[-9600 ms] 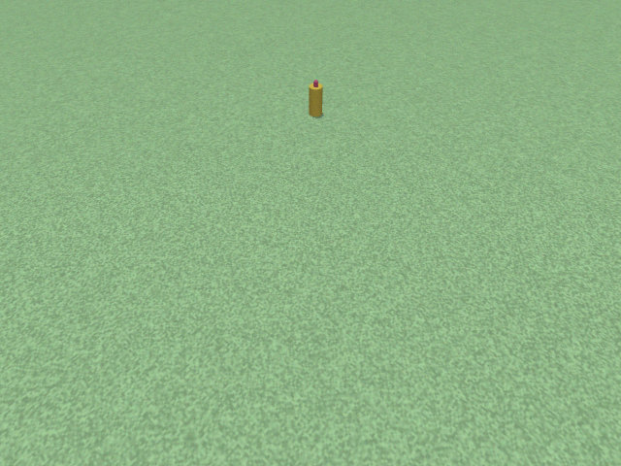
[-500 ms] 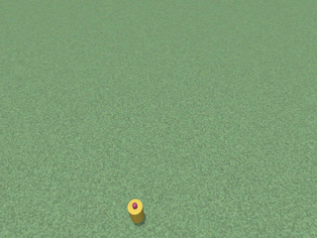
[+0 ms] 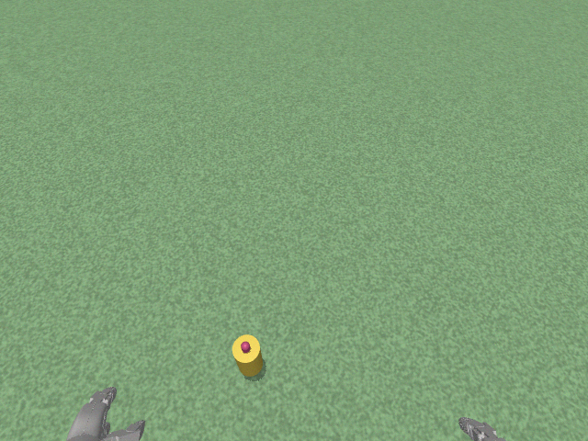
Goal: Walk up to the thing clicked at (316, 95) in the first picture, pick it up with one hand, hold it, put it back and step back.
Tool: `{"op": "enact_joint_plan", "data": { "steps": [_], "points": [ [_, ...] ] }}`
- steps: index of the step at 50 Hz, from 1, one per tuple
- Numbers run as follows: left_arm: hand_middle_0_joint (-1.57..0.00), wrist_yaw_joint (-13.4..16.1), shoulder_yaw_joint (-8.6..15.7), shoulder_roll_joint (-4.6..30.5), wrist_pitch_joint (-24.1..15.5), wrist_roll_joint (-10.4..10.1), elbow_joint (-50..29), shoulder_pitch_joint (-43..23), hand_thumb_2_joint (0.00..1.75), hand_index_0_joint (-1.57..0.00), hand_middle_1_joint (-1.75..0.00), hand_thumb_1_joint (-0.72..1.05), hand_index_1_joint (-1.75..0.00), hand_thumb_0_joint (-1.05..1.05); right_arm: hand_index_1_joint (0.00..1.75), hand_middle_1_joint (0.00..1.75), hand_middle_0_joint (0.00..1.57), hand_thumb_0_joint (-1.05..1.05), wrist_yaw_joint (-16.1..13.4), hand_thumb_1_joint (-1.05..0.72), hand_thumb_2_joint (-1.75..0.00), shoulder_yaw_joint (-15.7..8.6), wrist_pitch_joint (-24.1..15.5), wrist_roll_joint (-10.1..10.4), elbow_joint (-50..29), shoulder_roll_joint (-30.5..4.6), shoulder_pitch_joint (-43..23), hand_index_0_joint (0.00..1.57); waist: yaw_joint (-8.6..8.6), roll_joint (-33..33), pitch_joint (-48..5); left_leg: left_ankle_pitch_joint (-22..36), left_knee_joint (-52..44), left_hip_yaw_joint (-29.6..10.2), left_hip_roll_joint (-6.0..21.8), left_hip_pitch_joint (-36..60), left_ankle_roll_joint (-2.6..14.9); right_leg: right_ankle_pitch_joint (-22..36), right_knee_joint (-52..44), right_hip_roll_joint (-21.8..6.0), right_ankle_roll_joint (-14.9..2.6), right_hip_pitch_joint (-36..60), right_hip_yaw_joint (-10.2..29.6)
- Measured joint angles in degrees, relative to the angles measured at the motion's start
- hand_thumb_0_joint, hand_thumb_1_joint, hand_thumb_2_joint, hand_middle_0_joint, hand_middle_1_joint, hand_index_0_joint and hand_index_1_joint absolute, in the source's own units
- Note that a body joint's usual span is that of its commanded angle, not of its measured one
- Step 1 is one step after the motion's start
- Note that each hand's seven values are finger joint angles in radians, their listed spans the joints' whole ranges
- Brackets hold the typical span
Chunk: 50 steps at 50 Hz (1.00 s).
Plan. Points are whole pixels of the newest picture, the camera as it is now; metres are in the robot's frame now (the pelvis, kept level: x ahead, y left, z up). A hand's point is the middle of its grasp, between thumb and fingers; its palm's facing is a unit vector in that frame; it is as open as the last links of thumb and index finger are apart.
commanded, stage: go down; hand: left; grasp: from the side
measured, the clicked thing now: (248, 354) +0.40 +0.13 -0.67
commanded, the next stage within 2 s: none
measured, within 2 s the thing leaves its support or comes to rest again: neither
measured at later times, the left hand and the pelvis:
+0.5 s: hand (128, 434) +0.16 +0.26 -0.18, palm faces +0.05 -0.95 -0.32, open 17.0 cm; pelvis +0.00 +0.01 -0.06, yaw +0 degrees
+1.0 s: hand (126, 437) +0.15 +0.28 -0.20, palm faces +0.06 -0.95 -0.29, open 17.3 cm; pelvis +0.00 +0.01 -0.10, yaw +0 degrees
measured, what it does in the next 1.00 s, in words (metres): lowers itself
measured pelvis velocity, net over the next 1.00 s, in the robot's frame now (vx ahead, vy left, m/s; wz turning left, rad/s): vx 0.00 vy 0.01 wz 0.00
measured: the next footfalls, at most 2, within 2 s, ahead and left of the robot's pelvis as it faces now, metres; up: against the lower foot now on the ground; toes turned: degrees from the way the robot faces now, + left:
none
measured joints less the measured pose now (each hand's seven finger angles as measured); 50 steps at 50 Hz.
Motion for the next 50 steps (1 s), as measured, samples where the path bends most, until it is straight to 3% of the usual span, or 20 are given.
{"op": "enact_joint_plan", "data": {
  "steps": [4,7,16,23,33,43,50],
  "points": [
    [-0.05,-1.5,3.8,1.1,0.8,2.5,-3.0,-0.8,0.45,-0.06,-0.11,0.45,-0.1,0.0,0.3,0.3,0.21,0.01,0.5,-0.94,-0.91,-0.9,0.1,-0.7,-3.8,2.2,2.1,0.2,-0.75,-0.7,-1.9,-2.5,5.8,0.3,0.6,-6.0,-0.16,-2.3,5.6,0.3,-0.22,-6.1,0.5],
    [-0.05,-1.9,4.1,1.1,2.9,2.8,-6.3,1.1,0.33,-0.06,-0.08,0.3,-0.08,0.0,0.3,0.3,0.21,0.01,0.7,-0.93,-0.9,-1.0,0.5,-0.6,-5.9,2.6,4.0,0.2,-1.19,-0.3,-3.5,-4.2,8.8,0.3,0.7,-8.3,-0.12,-3.7,8.4,0.3,-0.15,-8.3,0.6],
    [-0.06,-2.7,5.1,0.1,7.8,1.9,-16.6,8.5,0.13,-0.06,-0.06,-0.16,-0.06,0.0,0.3,0.3,0.21,0.01,0.3,-0.88,-0.89,-1.6,-1.7,-0.5,-11.4,1.8,5.0,0.2,-1.42,1.0,-6.4,-9.8,20.5,0.2,0.9,-18.2,0.31,-9.0,19.4,0.1,0.25,-17.9,0.8],
    [-0.07,-3.1,5.6,-0.3,9.8,1.3,-27.4,13.1,0.08,-0.06,-0.06,-0.4,-0.07,0.0,0.3,0.3,0.21,0.01,-1.1,-0.86,-0.88,-1.5,-4.1,-0.8,-14.0,2.1,3.1,0.2,-0.91,0.7,-7.6,-13.0,27.5,-0.6,1.1,-23.8,0.26,-12.3,26.0,0.0,0.23,-23.1,0.2],
    [-0.07,-4.2,6.3,0.7,14.6,0.4,-35.4,17.6,0.07,-0.07,-0.07,-0.51,-0.08,-0.01,0.31,0.3,0.21,0.01,-2.6,-0.85,-0.88,-0.5,-6.6,-1.4,-17.0,2.7,2.0,0.2,-1.41,0.9,-9.6,-15.6,32.3,-1.9,1.3,-28.0,0.07,-14.7,30.0,0.1,0.1,-26.3,-0.9],
    [-0.07,-6.3,7.2,1.0,13.5,-0.9,-40.6,20.1,0.08,-0.06,-0.07,-0.53,-0.08,-0.01,0.31,0.3,0.21,0.01,-2.3,-0.87,-0.89,-0.6,-7.8,-1.9,-17.7,2.9,2.3,0.2,-1.57,1.0,-10.3,-17.6,37.5,-2.3,1.5,-33.6,0.11,-16.7,35.0,0.1,0.09,-31.7,-1.1],
    [-0.07,-6.6,8.5,1.4,11.0,-1.8,-39.5,19.2,0.1,-0.06,-0.07,-0.51,-0.09,-0.01,0.31,0.3,0.21,0.01,-2.0,-0.88,-0.89,-0.7,-8.2,-2.2,-18.0,2.7,2.5,0.2,-1.68,1.3,-10.6,-18.3,41.3,-2.4,1.5,-38.0,0.23,-17.5,38.8,0.0,0.05,-36.2,-1.0]
  ]
}}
